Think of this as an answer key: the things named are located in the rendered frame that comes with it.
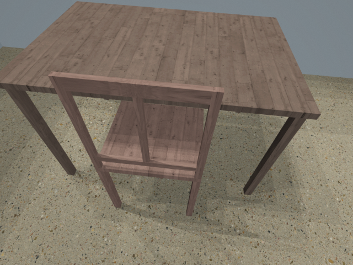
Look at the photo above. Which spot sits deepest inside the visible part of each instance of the table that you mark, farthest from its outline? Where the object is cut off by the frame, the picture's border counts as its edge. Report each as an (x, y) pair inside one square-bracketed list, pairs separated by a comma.
[(246, 55)]

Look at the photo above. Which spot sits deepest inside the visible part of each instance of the chair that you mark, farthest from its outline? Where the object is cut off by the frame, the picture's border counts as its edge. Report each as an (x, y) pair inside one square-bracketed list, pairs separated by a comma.
[(145, 139)]

